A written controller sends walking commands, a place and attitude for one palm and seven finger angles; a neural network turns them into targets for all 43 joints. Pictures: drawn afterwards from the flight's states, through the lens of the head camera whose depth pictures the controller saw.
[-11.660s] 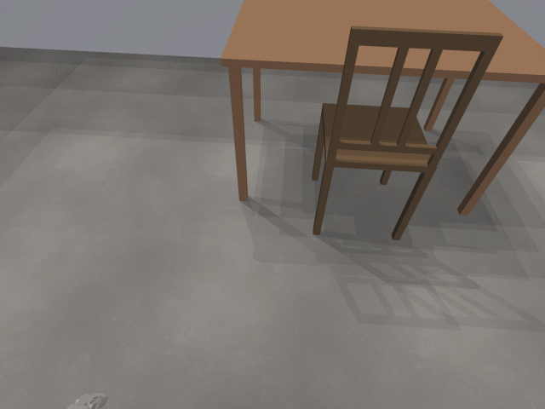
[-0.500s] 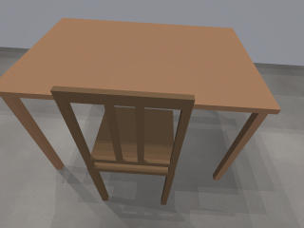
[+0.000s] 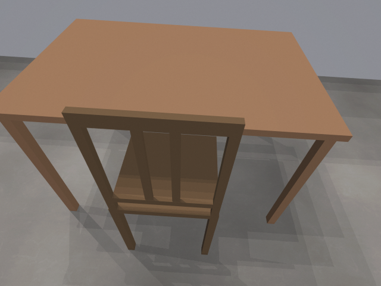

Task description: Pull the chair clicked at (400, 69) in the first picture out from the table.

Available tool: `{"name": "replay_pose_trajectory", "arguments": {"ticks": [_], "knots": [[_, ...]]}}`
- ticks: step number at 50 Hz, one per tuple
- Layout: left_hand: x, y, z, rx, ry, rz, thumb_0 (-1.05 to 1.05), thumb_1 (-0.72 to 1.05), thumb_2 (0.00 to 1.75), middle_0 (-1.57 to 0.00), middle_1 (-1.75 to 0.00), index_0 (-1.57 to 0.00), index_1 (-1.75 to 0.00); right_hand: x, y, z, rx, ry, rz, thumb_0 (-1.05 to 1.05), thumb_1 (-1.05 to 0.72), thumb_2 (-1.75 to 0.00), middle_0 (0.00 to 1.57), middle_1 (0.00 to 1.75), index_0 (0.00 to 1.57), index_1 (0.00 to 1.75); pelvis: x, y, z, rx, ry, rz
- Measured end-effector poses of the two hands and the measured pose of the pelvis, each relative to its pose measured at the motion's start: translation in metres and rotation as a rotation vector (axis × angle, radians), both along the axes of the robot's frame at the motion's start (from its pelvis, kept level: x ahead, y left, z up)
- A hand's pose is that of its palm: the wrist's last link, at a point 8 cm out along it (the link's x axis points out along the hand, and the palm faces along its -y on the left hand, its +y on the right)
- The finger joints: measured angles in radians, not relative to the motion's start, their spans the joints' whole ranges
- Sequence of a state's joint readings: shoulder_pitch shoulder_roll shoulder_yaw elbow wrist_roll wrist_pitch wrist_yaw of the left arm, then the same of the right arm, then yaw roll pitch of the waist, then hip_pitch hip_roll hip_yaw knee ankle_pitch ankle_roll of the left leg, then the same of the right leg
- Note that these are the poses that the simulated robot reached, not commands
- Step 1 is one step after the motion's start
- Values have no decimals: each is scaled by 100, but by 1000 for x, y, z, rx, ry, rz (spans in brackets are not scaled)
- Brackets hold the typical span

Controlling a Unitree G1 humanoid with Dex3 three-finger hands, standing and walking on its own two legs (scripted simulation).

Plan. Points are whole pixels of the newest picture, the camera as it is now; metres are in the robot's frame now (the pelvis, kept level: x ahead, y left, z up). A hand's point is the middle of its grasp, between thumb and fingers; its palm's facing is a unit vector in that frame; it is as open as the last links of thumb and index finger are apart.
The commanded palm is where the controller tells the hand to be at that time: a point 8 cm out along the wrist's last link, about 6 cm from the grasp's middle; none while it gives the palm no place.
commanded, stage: look again from close up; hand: left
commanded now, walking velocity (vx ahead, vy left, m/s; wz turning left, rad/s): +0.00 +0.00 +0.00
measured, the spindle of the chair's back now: (143, 169) +0.43 +0.16 -0.07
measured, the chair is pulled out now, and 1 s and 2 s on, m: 0.00 0.00 0.00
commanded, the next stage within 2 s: raise the hand toward the chair's back in 0.10 s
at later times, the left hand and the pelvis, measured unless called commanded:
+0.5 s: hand (126, 244) +0.20 +0.15 -0.02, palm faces +0.04 -1.00 +0.04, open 8.2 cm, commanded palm +0.12 +0.22 -0.07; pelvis -0.02 +0.00 -0.05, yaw +3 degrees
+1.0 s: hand (111, 270) +0.17 +0.18 -0.06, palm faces -0.02 -1.00 -0.02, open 12.6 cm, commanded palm +0.13 +0.23 -0.06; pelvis -0.04 -0.02 -0.10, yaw +4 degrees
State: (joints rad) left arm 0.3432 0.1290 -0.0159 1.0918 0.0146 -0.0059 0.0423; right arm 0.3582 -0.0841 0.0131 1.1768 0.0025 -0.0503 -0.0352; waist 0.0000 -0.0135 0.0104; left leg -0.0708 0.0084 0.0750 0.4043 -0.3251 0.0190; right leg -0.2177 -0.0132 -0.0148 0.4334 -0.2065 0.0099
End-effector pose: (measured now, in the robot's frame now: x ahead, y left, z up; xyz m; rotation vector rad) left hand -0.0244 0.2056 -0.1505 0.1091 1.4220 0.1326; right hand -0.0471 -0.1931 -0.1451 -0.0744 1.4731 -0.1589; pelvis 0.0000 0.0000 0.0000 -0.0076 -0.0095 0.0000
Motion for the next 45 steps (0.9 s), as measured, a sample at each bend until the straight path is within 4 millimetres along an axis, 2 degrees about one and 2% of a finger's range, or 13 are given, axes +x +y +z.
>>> {"name": "replay_pose_trajectory", "arguments": {"ticks": [11,12,15,18,21,24,26,29,32,34,38,41,45], "knots": [[1,1,-1,4,0,-4,1,92,90,-20,-30,-20,-30,3,0,-1,-2,-3,5,0,-91,-90,20,29,20,29,0,1,-1,-5,4,2],[7,6,3,17,-21,28,2,93,90,-20,-30,-20,-30,8,-2,0,-6,-35,7,0,-91,-90,20,29,20,30,-1,1,-2,-4,3,3],[58,36,43,122,-337,92,6,96,89,-21,-30,-20,-30,35,-19,5,-71,-236,36,2,-92,-90,20,30,20,30,-4,1,-6,11,12,21],[122,43,92,151,-704,92,6,93,88,-20,-29,-19,-29,73,-44,11,-120,-440,90,3,-93,-90,20,30,20,30,-9,4,-13,7,39,62],[179,29,126,77,-1061,40,4,87,86,-19,-29,-18,-29,121,-66,22,-173,-634,153,3,-93,-90,20,30,20,30,-16,3,-25,7,104,70],[205,3,135,-78,-1334,-31,3,80,84,-18,-28,-17,-28,170,-79,40,-210,-808,199,2,-92,-90,20,29,20,30,-22,-3,-42,12,166,48],[204,-12,127,-147,-1430,-110,2,75,82,-18,-27,-17,-27,199,-83,51,-223,-905,233,2,-92,-90,20,29,20,30,-24,-7,-55,14,199,40],[184,-19,98,-179,-1401,-156,1,67,79,-18,-26,-17,-26,236,-81,60,-224,-1000,277,1,-91,-90,19,29,20,29,-27,-13,-72,15,234,37],[154,-8,73,-133,-1296,-96,1,59,76,-18,-25,-17,-25,262,-68,57,-196,-1044,319,1,-91,-90,19,29,20,29,-29,-17,-85,5,251,47],[136,4,71,-63,-1269,-53,1,54,74,-17,-25,-17,-24,272,-55,49,-166,-1049,347,1,-91,-90,19,29,20,29,-30,-20,-91,-6,262,60],[122,22,88,37,-1348,-46,1,45,70,-16,-23,-15,-23,274,-27,19,-82,-1010,400,1,-91,-90,19,29,20,29,-34,-23,-100,-35,284,90],[134,23,95,11,-1409,-109,1,38,67,-15,-22,-14,-22,260,-11,-10,-21,-948,406,1,-90,-90,20,29,20,30,-40,-24,-107,-47,302,99],[159,19,88,-89,-1353,-187,1,28,63,-14,-20,-13,-20,228,-5,-37,20,-840,344,1,-90,-90,20,30,20,30,-45,-22,-109,-48,314,94]]}}
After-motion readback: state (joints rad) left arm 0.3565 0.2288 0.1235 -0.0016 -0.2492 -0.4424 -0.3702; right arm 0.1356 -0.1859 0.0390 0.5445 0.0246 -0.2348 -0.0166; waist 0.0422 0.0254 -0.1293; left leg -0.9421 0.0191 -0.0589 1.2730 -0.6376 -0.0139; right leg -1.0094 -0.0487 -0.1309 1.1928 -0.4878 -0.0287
